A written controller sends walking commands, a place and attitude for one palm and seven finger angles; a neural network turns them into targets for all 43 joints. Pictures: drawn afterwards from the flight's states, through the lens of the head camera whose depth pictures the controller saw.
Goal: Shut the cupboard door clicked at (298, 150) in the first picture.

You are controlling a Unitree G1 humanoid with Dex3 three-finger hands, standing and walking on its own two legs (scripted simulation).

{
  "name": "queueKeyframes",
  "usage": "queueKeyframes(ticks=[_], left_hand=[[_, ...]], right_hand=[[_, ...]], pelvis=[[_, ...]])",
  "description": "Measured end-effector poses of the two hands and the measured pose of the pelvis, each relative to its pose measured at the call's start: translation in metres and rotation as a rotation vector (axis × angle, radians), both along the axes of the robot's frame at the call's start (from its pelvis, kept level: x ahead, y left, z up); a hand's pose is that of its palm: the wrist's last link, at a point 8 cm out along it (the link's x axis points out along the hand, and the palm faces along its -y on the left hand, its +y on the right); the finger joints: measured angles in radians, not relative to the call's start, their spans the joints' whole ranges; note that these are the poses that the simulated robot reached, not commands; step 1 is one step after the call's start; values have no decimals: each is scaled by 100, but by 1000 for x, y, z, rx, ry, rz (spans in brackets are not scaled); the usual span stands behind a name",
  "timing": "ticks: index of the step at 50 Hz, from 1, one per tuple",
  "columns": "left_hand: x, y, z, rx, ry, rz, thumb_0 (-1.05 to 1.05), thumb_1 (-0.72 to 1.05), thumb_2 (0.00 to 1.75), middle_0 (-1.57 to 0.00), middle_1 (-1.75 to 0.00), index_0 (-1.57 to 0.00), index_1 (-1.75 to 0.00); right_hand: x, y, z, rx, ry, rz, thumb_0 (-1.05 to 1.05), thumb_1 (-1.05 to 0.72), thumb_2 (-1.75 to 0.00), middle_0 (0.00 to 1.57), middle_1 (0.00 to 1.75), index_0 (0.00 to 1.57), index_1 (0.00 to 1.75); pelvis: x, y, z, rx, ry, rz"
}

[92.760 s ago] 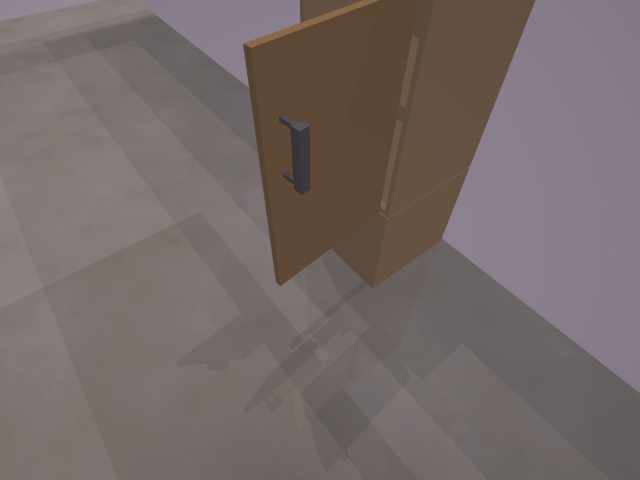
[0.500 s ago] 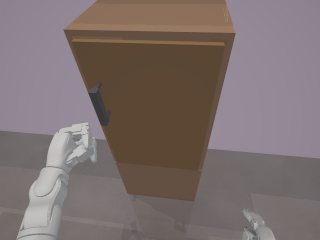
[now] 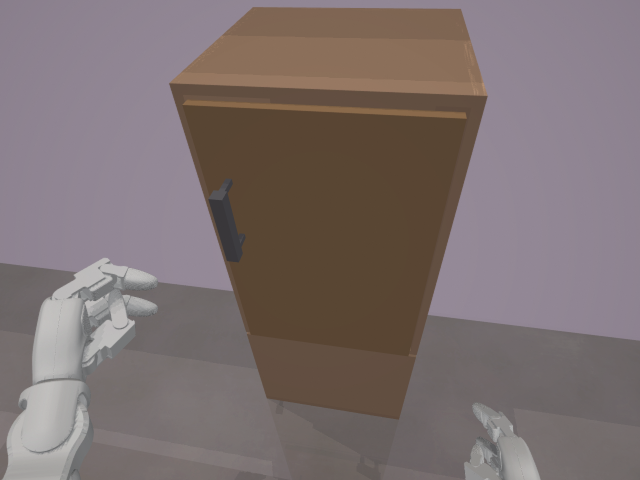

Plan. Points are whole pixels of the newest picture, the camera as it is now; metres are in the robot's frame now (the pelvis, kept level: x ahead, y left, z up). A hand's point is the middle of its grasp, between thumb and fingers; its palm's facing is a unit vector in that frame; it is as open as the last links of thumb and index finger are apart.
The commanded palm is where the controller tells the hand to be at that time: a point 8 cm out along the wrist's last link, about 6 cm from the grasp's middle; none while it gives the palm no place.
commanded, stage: draw the hand back to the body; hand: left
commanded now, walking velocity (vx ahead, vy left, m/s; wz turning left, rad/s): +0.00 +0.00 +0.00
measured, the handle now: (231, 220) +0.49 +0.21 +0.05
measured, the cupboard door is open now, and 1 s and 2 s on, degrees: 0 0 0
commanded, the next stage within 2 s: step back with the hand held close in 0.68 s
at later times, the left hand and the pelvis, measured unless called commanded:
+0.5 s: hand (64, 337) +0.20 +0.28 +0.16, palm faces +0.48 -0.79 -0.38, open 7.2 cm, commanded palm +0.15 +0.31 +0.17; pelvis +0.01 +0.01 +0.00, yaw +0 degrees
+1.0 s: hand (70, 333) +0.20 +0.27 +0.16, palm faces +0.43 -0.78 -0.45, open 7.4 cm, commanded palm +0.14 +0.31 +0.17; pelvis +0.00 +0.01 +0.00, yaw +0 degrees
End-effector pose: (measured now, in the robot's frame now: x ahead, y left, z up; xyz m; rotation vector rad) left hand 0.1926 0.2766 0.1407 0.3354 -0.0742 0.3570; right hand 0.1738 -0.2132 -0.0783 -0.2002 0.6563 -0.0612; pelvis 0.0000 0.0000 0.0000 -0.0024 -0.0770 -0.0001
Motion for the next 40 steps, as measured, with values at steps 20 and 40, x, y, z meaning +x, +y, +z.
queueKeyframes(ticks=[20,40], left_hand=[[-41,34,37,139,-54,124,2,89,90,-32,-42,-32,-42],[-36,23,35,124,-59,97,2,89,90,-21,-30,-21,-30]], right_hand=[[16,5,1,2,-4,16,2,-91,-90,20,30,21,30],[7,-2,0,6,0,-6,2,-91,-90,20,30,21,30]], pelvis=[[13,7,1,-4,-5,1],[9,1,1,-2,-9,-5]])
